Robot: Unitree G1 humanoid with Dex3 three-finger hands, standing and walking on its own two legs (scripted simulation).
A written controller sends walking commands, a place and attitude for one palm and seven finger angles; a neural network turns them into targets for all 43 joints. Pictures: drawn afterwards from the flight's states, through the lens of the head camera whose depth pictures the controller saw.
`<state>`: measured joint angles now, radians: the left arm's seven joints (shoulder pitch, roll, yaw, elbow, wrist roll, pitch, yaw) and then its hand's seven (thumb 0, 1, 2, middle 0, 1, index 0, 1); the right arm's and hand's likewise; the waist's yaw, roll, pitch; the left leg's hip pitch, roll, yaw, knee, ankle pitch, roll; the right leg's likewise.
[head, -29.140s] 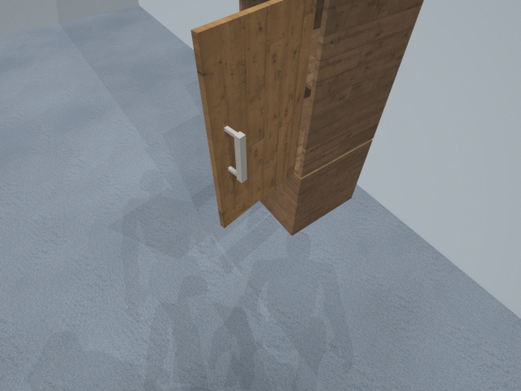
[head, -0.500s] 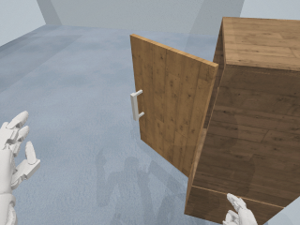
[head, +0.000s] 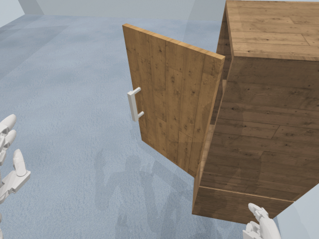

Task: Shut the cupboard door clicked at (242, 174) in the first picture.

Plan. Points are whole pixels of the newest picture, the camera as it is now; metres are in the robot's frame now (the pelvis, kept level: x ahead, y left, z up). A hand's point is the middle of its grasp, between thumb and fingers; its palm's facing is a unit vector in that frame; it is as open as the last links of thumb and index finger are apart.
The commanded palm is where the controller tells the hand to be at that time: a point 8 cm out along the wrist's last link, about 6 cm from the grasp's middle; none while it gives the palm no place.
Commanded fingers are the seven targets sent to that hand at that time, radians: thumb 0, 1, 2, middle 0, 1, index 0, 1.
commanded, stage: step back with the hand held close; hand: left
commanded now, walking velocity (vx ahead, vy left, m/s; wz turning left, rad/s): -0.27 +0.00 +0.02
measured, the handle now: (136, 104) +0.61 +0.14 -0.05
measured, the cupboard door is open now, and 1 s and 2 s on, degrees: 60 60 60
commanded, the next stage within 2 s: stop stepping back and stand still in 1.54 s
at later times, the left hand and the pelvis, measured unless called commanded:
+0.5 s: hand out of the picture +0.14 +0.29 +0.16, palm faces +0.47 -0.75 -0.47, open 7.4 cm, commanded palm +0.07 +0.32 +0.18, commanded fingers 0.00 0.90 0.90 -0.20 -0.30 -0.20 -0.30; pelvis -0.06 +0.02 -0.02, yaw +1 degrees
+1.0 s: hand out of the picture +0.08 +0.29 +0.17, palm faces +0.51 -0.72 -0.47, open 7.4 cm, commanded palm +0.00 +0.32 +0.18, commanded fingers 0.00 0.90 0.90 -0.20 -0.30 -0.20 -0.30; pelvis -0.11 +0.01 -0.03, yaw +5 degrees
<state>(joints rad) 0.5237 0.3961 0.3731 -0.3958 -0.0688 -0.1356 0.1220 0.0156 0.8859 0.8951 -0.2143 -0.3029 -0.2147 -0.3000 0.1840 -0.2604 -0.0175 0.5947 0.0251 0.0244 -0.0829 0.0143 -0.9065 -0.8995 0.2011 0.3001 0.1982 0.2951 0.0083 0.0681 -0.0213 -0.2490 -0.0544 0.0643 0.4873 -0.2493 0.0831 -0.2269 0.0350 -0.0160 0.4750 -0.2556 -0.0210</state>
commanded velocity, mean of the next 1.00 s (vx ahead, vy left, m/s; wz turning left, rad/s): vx -0.34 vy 0.00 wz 0.00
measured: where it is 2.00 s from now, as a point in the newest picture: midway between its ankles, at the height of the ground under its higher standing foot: outside the picture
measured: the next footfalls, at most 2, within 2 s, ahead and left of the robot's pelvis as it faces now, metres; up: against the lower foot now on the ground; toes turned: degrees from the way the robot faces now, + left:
right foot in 1.12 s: -0.15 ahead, -0.13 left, +0.00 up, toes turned +5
right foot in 1.92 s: -0.30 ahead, -0.01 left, -0.01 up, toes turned -3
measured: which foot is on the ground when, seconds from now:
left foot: down 0.00-1.00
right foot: down 0.00-0.94, up 0.96-1.00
